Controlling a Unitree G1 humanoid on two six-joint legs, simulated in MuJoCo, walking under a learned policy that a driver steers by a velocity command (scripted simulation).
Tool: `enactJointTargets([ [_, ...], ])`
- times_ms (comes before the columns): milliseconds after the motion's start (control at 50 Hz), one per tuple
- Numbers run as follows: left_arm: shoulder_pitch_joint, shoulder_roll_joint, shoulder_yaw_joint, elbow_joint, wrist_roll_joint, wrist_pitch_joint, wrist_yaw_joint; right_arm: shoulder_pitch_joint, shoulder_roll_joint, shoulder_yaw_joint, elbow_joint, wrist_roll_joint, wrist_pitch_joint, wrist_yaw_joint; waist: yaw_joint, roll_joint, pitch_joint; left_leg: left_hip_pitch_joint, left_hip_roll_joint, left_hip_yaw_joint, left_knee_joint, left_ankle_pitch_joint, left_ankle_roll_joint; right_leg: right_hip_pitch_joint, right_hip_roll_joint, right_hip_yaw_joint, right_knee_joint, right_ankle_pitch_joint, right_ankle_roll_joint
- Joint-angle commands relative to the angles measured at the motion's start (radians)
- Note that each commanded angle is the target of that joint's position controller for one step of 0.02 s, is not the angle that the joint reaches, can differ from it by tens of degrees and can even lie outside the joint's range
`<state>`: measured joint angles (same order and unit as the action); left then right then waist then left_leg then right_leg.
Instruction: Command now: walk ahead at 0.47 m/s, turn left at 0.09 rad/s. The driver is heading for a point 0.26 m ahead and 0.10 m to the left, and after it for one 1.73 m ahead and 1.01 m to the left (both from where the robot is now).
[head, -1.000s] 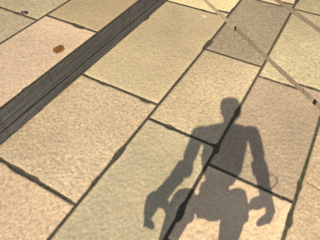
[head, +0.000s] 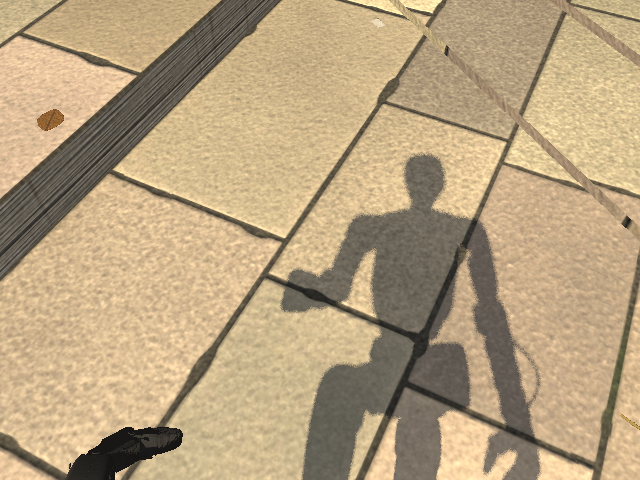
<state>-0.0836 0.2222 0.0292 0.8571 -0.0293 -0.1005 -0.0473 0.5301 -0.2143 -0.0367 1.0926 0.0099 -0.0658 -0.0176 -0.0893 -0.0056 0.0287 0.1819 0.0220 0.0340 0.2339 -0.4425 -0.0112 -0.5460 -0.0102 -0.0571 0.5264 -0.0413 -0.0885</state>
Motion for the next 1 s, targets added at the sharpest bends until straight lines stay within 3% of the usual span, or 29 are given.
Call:
enactJointTargets([
  [20, 0.434, 0.245, 0.091, 0.062, 0.006, -0.004, 0.019, -0.048, -0.138, -0.015, -0.077, -0.016, 0.004, 0.002, 0.284, 0.071, -0.228, -0.393, 0.145, -0.025, 0.589, 0.822, 0.084, 0.699, -0.112, 0.163, 0.034, -0.078, -0.104],
  [40, 0.526, 0.319, 0.103, 0.088, 0.022, 0.001, 0.016, 0.092, 0.030, 0.028, -0.086, -0.007, -0.016, 0.015, 0.203, -0.220, -0.432, -0.756, -0.056, -0.039, 0.987, 0.060, 0.023, 1.032, -0.398, 0.685, -0.107, -0.346, -0.268],
  [60, 0.502, 0.225, 0.076, 0.088, 0.019, -0.001, 0.016, 0.021, -0.056, 0.006, -0.078, 0.025, -0.044, 0.017, 0.234, -0.175, -0.406, -0.848, -0.049, -0.197, 1.135, -0.097, 0.046, 0.962, -0.397, 0.823, -0.248, -0.429, -0.237],
  [80, 0.394, 0.180, 0.060, 0.076, 0.016, -0.008, 0.019, -0.086, -0.125, -0.018, -0.123, 0.052, -0.056, 0.015, 0.204, -0.151, -0.219, -0.925, 0.003, -0.176, 1.167, -0.032, 0.065, 0.802, -0.371, 0.645, -0.264, -0.370, -0.176],
  [100, 0.300, 0.142, 0.048, 0.056, 0.018, -0.016, 0.018, -0.141, -0.133, -0.021, -0.137, 0.050, -0.058, 0.004, 0.165, -0.064, -0.137, -0.881, 0.063, -0.152, 1.125, 0.070, 0.072, 0.630, -0.340, 0.494, -0.287, -0.245, -0.145],
  [120, 0.248, 0.105, 0.040, 0.057, 0.027, -0.024, 0.013, -0.160, -0.121, -0.031, -0.136, 0.034, -0.048, -0.006, 0.131, -0.029, -0.081, -0.824, 0.095, -0.144, 1.069, 0.130, 0.073, 0.493, -0.301, 0.377, -0.317, -0.151, -0.118],
  [160, 0.224, 0.066, 0.033, 0.077, 0.042, -0.032, 0.010, -0.103, -0.072, -0.037, -0.122, 0.031, -0.013, -0.006, 0.074, -0.076, -0.057, -0.712, 0.131, -0.154, 0.999, 0.177, 0.083, 0.366, -0.242, 0.228, -0.367, -0.106, -0.088],
  [200, 0.242, 0.084, 0.037, 0.097, 0.040, -0.037, 0.018, -0.119, -0.052, -0.042, -0.137, 0.033, 0.013, -0.008, 0.058, -0.076, -0.013, -0.733, 0.139, -0.149, 0.960, 0.197, 0.083, 0.313, -0.235, 0.146, -0.408, -0.068, -0.095],
  [240, 0.261, 0.115, 0.045, 0.108, 0.044, -0.038, 0.032, -0.191, -0.068, -0.049, -0.173, 0.024, 0.023, -0.008, 0.059, -0.057, 0.021, -0.820, 0.143, -0.161, 0.905, 0.276, 0.070, 0.321, -0.243, 0.098, -0.434, -0.039, -0.105],
  [300, 0.299, 0.134, 0.048, 0.115, 0.049, -0.031, 0.053, -0.283, -0.075, -0.054, -0.210, 0.017, 0.014, 0.006, 0.076, -0.034, 0.039, -0.908, 0.128, -0.168, 0.755, 0.425, 0.054, 0.384, -0.237, 0.025, -0.438, 0.023, -0.096],
  [360, 0.333, 0.156, 0.049, 0.111, 0.045, -0.022, 0.067, -0.391, -0.061, -0.043, -0.250, 0.011, 0.005, 0.030, 0.111, -0.019, 0.054, -0.894, 0.114, -0.088, 0.588, 0.530, 0.050, 0.424, -0.224, -0.062, -0.439, 0.070, -0.073],
  [460, 0.444, 0.186, 0.059, 0.131, 0.027, 0.013, 0.073, -0.554, -0.044, -0.024, -0.344, 0.012, 0.004, 0.068, 0.168, -0.004, 0.093, -0.961, 0.088, 0.000, 0.441, 0.452, 0.076, 0.627, -0.275, -0.127, -0.355, 0.196, -0.062],
  [480, 0.443, 0.195, 0.062, 0.127, 0.024, 0.022, 0.073, -0.562, -0.050, -0.025, -0.361, 0.014, 0.005, 0.075, 0.161, -0.014, 0.089, -0.944, 0.073, 0.021, 0.424, 0.404, 0.088, 0.654, -0.284, -0.140, -0.320, 0.277, -0.055],
  [520, 0.412, 0.225, 0.071, 0.107, 0.019, 0.036, 0.078, -0.523, -0.086, -0.041, -0.380, 0.016, 0.008, 0.086, 0.114, -0.064, 0.031, -0.818, 0.008, 0.084, 0.416, 0.304, 0.123, 0.680, -0.289, -0.172, -0.195, 0.628, -0.032],
  [540, 0.396, 0.239, 0.075, 0.096, 0.019, 0.044, 0.083, -0.447, -0.117, -0.057, -0.373, 0.019, 0.010, 0.088, 0.065, -0.090, -0.021, -0.709, -0.035, 0.109, 0.421, 0.257, 0.146, 0.676, -0.286, -0.184, -0.073, 0.789, -0.020],
  [560, 0.373, 0.248, 0.076, 0.086, 0.015, 0.051, 0.085, -0.311, -0.167, -0.084, -0.347, 0.022, 0.011, 0.084, -0.015, -0.092, -0.095, -0.517, -0.077, 0.115, 0.371, 0.283, 0.180, 0.625, -0.264, -0.198, 0.114, 0.830, 0.002],
  [580, 0.361, 0.240, 0.071, 0.065, 0.018, 0.048, 0.087, -0.153, -0.247, -0.123, -0.312, 0.018, 0.015, 0.065, -0.092, -0.035, -0.174, -0.234, -0.052, 0.007, 0.300, 0.363, 0.225, 0.435, -0.217, -0.199, 0.393, 0.635, 0.054],
  [600, 0.436, 0.090, 0.031, 0.012, 0.054, 0.023, 0.073, -0.138, -0.364, -0.143, -0.307, 0.004, 0.019, 0.045, 0.014, 0.238, -0.254, 0.108, 0.225, -0.492, 0.274, 0.501, 0.381, -0.009, -0.021, -0.165, 0.789, -0.306, 0.129],
  [620, 0.405, 0.129, 0.027, -0.015, 0.023, -0.024, 0.058, -0.134, -0.339, -0.126, -0.348, -0.013, 0.008, 0.046, 0.001, 0.191, -0.441, 0.224, 0.365, -0.856, 0.134, 0.625, 0.501, -0.137, 0.079, 0.090, 0.976, -0.595, 0.139],
  [640, 0.304, 0.175, 0.042, -0.045, -0.009, -0.044, 0.051, -0.169, -0.273, -0.106, -0.355, -0.023, 0.000, 0.047, -0.021, 0.111, -0.365, 0.174, 0.322, -0.675, 0.142, 0.800, 0.438, -0.200, 0.012, 0.161, 0.970, -0.527, 0.114],
  [660, 0.281, 0.166, 0.038, -0.051, -0.008, -0.049, 0.055, -0.234, -0.223, -0.095, -0.363, -0.007, -0.006, 0.046, 0.014, 0.047, -0.251, 0.029, 0.266, -0.504, 0.160, 0.863, 0.386, -0.199, -0.034, 0.152, 0.880, -0.451, 0.101],
  [680, 0.278, 0.167, 0.045, -0.040, 0.013, -0.042, 0.065, -0.301, -0.197, -0.089, -0.378, 0.005, -0.005, 0.044, 0.056, -0.019, -0.172, -0.123, 0.219, -0.408, 0.143, 0.864, 0.345, -0.161, -0.067, 0.138, 0.797, -0.409, 0.106],
  [700, 0.288, 0.188, 0.057, -0.040, 0.025, -0.025, 0.070, -0.342, -0.170, -0.079, -0.393, 0.003, -0.002, 0.038, 0.090, -0.017, -0.142, -0.241, 0.193, -0.356, 0.116, 0.880, 0.328, -0.092, -0.087, 0.137, 0.746, -0.383, 0.110],
  [720, 0.300, 0.187, 0.062, -0.047, 0.028, -0.006, 0.071, -0.356, -0.174, -0.077, -0.403, -0.008, 0.002, 0.036, 0.112, -0.012, -0.128, -0.322, 0.179, -0.337, 0.098, 0.908, 0.322, -0.038, -0.088, 0.136, 0.710, -0.368, 0.116],
  [760, 0.307, 0.146, 0.054, -0.065, 0.039, 0.019, 0.075, -0.350, -0.207, -0.086, -0.407, -0.010, 0.002, 0.028, 0.132, 0.004, -0.126, -0.395, 0.154, -0.290, 0.093, 1.003, 0.321, -0.008, -0.071, 0.118, 0.592, -0.333, 0.142],
  [800, 0.271, 0.131, 0.048, -0.084, 0.045, 0.030, 0.083, -0.337, -0.236, -0.094, -0.410, -0.006, 0.012, 0.014, 0.127, 0.035, -0.139, -0.418, 0.123, -0.257, 0.108, 1.023, 0.302, -0.003, -0.040, 0.107, 0.460, -0.259, 0.162],
  [860, 0.199, 0.132, 0.042, -0.108, 0.040, 0.039, 0.079, -0.331, -0.237, -0.094, -0.420, 0.011, 0.043, -0.006, 0.101, 0.090, -0.173, -0.419, 0.087, -0.249, 0.140, 0.912, 0.246, 0.035, -0.001, 0.109, 0.292, -0.103, 0.174],
  [940, 0.105, 0.148, 0.043, -0.144, 0.031, 0.045, 0.068, -0.316, -0.230, -0.089, -0.427, 0.005, 0.071, -0.019, 0.068, 0.128, -0.154, -0.399, 0.089, -0.338, 0.183, 0.712, 0.209, 0.054, 0.033, 0.133, 0.146, -0.081, 0.173],
  [1000, 0.123, 0.178, 0.056, -0.151, 0.031, 0.032, 0.061, -0.338, -0.221, -0.084, -0.446, 0.005, 0.080, -0.024, 0.087, 0.162, -0.136, -0.360, 0.090, -0.445, 0.236, 0.595, 0.190, 0.101, 0.047, 0.155, 0.021, -0.130, 0.150],
])
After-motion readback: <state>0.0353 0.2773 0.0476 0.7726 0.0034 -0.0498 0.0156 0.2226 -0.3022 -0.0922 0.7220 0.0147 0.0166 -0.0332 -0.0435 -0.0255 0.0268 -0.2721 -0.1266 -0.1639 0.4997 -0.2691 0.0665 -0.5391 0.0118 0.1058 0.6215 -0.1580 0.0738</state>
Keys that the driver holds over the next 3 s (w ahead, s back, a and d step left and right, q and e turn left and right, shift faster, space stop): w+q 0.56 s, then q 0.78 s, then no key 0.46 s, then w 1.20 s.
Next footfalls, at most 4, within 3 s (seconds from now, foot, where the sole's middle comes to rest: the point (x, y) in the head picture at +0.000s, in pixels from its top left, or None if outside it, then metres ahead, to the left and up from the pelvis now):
0.02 right None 0.19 -0.11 -0.76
0.58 left None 0.47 0.16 -0.76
1.06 right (282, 373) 0.69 0.05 -0.76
1.46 left None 0.47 0.22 -0.76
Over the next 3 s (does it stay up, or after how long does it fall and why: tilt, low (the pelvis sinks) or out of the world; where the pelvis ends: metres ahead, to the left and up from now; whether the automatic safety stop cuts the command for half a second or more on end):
stays up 0.83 0.45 0.03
